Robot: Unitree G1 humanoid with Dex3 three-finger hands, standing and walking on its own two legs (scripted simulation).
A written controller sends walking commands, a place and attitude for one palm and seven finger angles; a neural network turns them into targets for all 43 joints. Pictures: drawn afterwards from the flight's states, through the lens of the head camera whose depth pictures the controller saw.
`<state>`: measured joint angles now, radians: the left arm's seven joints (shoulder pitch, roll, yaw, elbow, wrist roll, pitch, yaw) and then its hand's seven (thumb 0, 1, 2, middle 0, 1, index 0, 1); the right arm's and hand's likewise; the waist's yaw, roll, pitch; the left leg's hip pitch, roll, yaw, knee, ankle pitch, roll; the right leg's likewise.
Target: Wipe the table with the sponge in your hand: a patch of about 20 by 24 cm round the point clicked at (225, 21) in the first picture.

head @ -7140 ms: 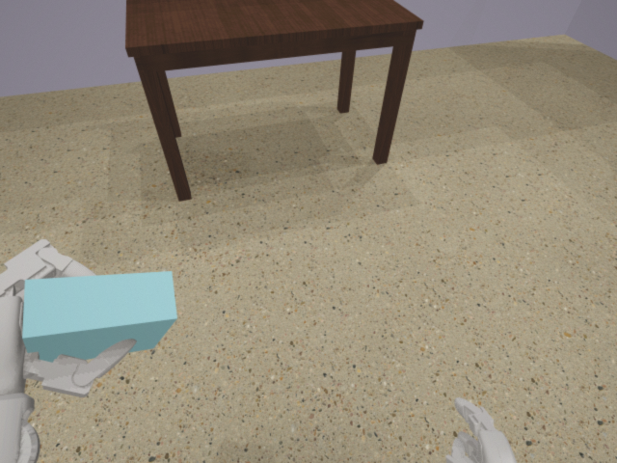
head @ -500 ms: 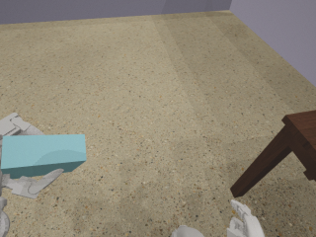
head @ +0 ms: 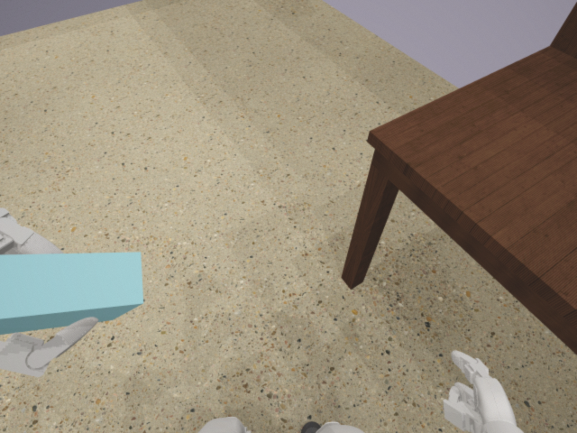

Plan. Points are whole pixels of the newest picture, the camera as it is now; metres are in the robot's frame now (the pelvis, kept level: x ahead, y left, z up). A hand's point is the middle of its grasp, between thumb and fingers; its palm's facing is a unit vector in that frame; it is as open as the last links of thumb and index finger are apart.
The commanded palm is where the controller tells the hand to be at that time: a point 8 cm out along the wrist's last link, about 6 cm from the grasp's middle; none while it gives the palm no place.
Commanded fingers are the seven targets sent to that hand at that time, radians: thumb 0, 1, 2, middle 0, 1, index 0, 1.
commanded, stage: turn to face it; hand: left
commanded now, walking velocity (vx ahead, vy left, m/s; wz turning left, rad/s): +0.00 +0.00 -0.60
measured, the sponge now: (82, 293) +0.22 +0.21 +0.16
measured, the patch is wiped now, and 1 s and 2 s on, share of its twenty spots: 0.00 0.00 0.00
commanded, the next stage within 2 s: none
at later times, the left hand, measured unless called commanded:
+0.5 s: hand (228, 304) +0.22 +0.07 +0.17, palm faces +0.05 -0.84 -0.55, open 9.3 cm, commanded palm +0.16 +0.15 +0.18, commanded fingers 0.00 0.10 1.30 -1.20 -1.60 -1.20 -1.60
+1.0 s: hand (302, 374) +0.16 +0.00 +0.17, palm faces -0.13 -0.89 -0.44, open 9.3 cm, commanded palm +0.13 +0.07 +0.18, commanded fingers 0.00 0.10 1.30 -1.20 -1.60 -1.20 -1.60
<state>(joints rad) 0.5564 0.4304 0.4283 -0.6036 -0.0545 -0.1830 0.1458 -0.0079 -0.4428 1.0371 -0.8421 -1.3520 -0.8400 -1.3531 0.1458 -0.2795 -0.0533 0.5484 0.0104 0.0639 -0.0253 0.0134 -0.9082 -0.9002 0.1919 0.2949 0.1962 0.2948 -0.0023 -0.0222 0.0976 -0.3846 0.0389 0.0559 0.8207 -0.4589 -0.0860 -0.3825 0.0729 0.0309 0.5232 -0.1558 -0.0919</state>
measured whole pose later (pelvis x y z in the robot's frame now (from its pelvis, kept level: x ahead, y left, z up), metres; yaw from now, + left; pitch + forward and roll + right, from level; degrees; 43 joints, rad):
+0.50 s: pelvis -0.08 -0.07 -0.01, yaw -18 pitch -1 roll +2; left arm 0.46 0.40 0.38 -0.58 -0.05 -0.17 0.13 -0.01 -0.44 1.03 -0.84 -1.35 -0.84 -1.35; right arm 0.13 -0.19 0.02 0.56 0.01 0.02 0.01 0.01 -0.90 -0.90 0.20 0.30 0.21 0.30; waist 0.00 0.05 0.20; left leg -0.45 0.13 0.02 1.12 -0.49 -0.10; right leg -0.37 0.03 -0.06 0.66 -0.28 -0.09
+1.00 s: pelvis -0.15 -0.08 +0.00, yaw -32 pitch +2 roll +3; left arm 0.43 0.40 0.35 -0.53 -0.04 -0.19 0.12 -0.01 -0.44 1.03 -0.84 -1.35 -0.84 -1.35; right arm 0.14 -0.22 -0.02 0.49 0.00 0.09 0.00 0.01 -0.91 -0.90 0.19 0.30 0.20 0.30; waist 0.04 -0.04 0.04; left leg -0.20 0.03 0.06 0.44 -0.29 0.00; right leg -0.48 0.20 0.12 0.53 -0.16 -0.03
